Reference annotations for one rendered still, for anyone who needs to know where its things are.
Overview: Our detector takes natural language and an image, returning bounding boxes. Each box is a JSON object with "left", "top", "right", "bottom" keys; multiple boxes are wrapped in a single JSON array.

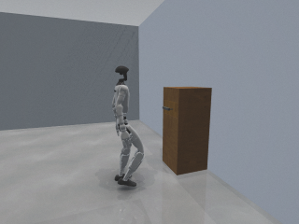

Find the right robot upper arm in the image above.
[{"left": 115, "top": 85, "right": 128, "bottom": 109}]

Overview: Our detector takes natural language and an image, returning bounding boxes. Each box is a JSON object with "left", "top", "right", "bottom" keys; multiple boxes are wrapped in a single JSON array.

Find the left robot forearm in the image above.
[{"left": 112, "top": 106, "right": 118, "bottom": 122}]

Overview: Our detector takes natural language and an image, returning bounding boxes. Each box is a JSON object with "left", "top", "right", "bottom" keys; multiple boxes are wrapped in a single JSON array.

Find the robot right foot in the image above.
[{"left": 118, "top": 177, "right": 136, "bottom": 187}]

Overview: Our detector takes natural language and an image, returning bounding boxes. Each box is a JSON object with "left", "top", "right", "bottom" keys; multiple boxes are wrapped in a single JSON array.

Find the robot right thigh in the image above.
[{"left": 125, "top": 124, "right": 144, "bottom": 157}]

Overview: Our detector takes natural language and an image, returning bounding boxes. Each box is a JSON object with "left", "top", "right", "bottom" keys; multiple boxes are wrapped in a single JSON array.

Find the robot right hand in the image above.
[{"left": 121, "top": 131, "right": 132, "bottom": 148}]

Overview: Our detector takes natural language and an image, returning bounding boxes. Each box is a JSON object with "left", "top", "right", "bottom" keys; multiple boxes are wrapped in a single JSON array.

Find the handle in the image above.
[{"left": 163, "top": 106, "right": 173, "bottom": 111}]

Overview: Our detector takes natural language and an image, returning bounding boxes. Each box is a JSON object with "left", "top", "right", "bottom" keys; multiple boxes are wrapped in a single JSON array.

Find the robot left hand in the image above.
[{"left": 115, "top": 123, "right": 120, "bottom": 136}]

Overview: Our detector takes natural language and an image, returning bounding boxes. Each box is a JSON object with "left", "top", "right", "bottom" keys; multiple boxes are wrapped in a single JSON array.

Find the left robot upper arm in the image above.
[{"left": 112, "top": 95, "right": 116, "bottom": 107}]

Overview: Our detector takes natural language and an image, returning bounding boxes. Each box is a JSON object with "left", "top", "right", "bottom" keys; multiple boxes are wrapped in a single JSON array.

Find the drawer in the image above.
[{"left": 164, "top": 100, "right": 178, "bottom": 118}]

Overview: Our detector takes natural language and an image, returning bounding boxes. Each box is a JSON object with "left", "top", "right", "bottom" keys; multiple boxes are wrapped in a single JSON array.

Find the right robot forearm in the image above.
[{"left": 116, "top": 105, "right": 127, "bottom": 132}]

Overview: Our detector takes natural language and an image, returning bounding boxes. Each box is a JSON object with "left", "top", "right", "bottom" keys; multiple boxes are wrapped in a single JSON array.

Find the cabinet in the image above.
[{"left": 163, "top": 87, "right": 212, "bottom": 175}]

